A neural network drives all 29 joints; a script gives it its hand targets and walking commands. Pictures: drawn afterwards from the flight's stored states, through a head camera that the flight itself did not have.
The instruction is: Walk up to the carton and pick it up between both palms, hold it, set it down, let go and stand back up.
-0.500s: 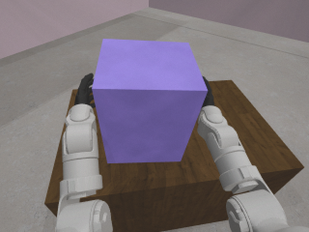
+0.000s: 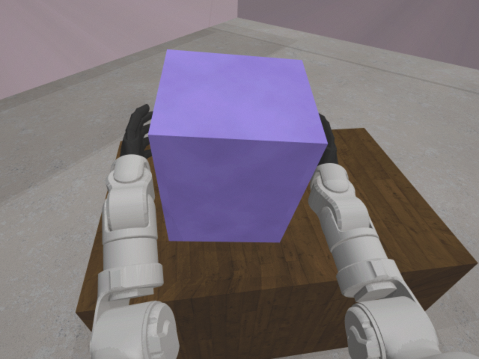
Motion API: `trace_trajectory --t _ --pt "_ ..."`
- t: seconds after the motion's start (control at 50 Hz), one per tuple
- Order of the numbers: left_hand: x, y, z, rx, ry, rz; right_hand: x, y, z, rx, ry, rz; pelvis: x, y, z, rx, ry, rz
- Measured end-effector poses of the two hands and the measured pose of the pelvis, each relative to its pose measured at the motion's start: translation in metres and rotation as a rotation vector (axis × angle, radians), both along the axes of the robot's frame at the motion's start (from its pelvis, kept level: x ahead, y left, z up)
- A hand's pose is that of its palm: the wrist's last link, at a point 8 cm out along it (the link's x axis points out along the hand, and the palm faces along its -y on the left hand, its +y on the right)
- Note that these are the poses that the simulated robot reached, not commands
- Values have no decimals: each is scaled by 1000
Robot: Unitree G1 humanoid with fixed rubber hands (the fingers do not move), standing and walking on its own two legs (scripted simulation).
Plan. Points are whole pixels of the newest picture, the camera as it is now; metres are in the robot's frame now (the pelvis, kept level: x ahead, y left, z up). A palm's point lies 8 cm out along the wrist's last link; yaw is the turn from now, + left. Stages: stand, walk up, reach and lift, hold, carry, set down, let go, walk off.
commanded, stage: set down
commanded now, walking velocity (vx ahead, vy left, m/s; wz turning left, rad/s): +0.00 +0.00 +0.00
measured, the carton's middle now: (230, 157) +0.39 +0.01 +0.17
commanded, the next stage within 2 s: none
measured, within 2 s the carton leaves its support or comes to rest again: neither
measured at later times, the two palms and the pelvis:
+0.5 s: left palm (139, 173) +0.40 +0.17 +0.13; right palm (305, 171) +0.39 -0.13 +0.13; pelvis +0.03 +0.00 +0.00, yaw +0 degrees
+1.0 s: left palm (138, 182) +0.40 +0.18 +0.11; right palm (300, 182) +0.38 -0.12 +0.11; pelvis +0.01 +0.00 +0.00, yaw +0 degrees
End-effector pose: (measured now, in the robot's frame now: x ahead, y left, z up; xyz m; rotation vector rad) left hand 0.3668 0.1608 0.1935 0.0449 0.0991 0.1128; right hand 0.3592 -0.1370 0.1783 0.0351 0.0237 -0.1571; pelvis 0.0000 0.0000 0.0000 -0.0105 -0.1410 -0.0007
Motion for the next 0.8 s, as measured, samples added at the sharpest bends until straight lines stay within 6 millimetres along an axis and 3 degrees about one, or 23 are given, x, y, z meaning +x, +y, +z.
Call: trace_trajectory --t 0.1,0.28,0.52,0.7,0.8 --pt "5 6 -6 5 14 -7 5 6 -11 -15 2 2 5 0 1 8 -8 -3" --pt "12 20 -59 15 84 6 15 21 -61 -6 45 16 14 2 1 1 10 8" --pt "31 10 -61 16 30 -8 32 10 -48 -71 -11 7 28 2 1 -7 52 0" --pt "28 8 -81 3 99 -18 25 7 -70 -42 53 -5 25 3 1 -7 48 -6" --pt "23 13 -83 3 89 -9 22 12 -75 -26 42 -1 19 4 2 -8 68 -6"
